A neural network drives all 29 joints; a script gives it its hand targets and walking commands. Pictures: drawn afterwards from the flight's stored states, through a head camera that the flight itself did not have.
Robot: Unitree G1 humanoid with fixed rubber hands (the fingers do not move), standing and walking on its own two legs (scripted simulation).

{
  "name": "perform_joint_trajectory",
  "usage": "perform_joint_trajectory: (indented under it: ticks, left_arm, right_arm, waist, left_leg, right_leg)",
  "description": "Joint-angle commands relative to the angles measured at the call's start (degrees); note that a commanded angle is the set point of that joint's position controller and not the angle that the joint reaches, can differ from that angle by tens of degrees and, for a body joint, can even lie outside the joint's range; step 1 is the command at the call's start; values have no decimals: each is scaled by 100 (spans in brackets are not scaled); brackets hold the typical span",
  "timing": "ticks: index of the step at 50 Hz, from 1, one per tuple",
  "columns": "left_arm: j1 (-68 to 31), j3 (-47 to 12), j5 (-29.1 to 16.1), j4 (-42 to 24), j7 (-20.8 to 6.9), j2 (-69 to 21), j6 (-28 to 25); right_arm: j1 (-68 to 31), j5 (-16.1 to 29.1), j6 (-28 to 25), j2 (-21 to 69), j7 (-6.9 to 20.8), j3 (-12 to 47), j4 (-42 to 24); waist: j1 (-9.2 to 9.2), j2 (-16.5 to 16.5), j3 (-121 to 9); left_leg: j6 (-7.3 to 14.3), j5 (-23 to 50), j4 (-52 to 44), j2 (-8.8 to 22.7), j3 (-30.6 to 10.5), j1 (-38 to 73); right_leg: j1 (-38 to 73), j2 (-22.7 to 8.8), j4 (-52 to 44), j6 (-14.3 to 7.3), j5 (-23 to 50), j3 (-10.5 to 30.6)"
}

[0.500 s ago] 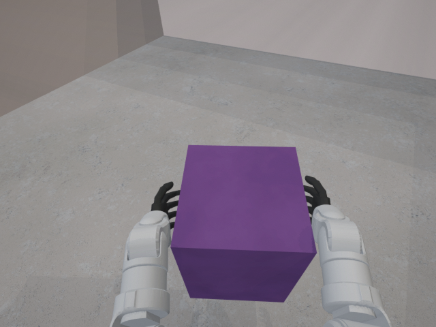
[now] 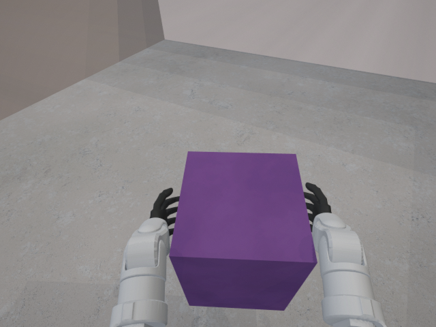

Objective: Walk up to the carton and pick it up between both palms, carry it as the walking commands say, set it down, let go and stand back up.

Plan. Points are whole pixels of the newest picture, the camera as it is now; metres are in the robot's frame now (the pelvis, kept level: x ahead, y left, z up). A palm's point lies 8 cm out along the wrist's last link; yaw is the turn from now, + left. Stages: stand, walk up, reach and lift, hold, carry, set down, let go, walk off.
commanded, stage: reach and lift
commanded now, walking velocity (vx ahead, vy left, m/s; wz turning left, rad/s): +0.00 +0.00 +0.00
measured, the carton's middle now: (238, 235) +0.29 -0.01 -0.02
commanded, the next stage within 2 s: hold in 0.18 s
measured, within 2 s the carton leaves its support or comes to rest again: neither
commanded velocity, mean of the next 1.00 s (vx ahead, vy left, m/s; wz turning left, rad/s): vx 0.00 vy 0.00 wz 0.00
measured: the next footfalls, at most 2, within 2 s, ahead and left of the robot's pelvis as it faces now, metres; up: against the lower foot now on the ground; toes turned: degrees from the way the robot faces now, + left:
none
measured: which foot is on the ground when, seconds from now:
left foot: down 0.00-1.00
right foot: down 0.00-1.00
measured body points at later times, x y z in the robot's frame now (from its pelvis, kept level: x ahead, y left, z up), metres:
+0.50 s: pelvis +0.00 -0.01 +0.00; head -0.06 -0.01 +0.45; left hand +0.28 +0.15 +0.04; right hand +0.29 -0.16 +0.04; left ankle +0.02 +0.09 -0.74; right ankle +0.02 -0.09 -0.74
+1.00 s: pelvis +0.00 -0.01 +0.00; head -0.05 -0.01 +0.45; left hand +0.28 +0.15 +0.04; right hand +0.29 -0.16 +0.04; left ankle +0.02 +0.09 -0.74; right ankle +0.02 -0.09 -0.74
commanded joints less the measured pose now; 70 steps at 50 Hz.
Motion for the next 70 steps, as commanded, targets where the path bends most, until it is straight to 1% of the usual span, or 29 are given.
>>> perform_joint_trajectory:
  ticks: [1,19,42,70]
  left_arm:
    - [-2974,-3089,-1018,-383,-899,-4717,-205]
    - [-2856,-3131,-1025,-527,-946,-4633,-176]
    - [-2612,-3166,-1026,-712,-928,-4570,-144]
    - [-2671,-3083,-975,-640,-885,-4641,-115]
  right_arm:
    - [-2649,1192,-11,4900,1059,3333,-223]
    - [-2514,1178,25,4891,1044,3389,-331]
    - [-2295,1196,33,4806,1004,3452,-554]
    - [-2440,1176,29,4701,1026,3357,-545]
  waist:
    - [13,-39,-1083]
    - [17,-54,-949]
    - [25,-55,-998]
    - [29,-16,-950]
  left_leg:
    - [-76,688,-352,144,-511,168]
    - [-57,427,-369,111,-456,60]
    - [-64,672,-376,85,-426,64]
    - [-54,486,-393,113,-437,-13]
  right_leg:
    - [15,-132,-384,81,802,456]
    - [13,-163,-420,79,590,433]
    - [173,-163,-420,86,896,429]
    - [124,-128,-386,44,631,371]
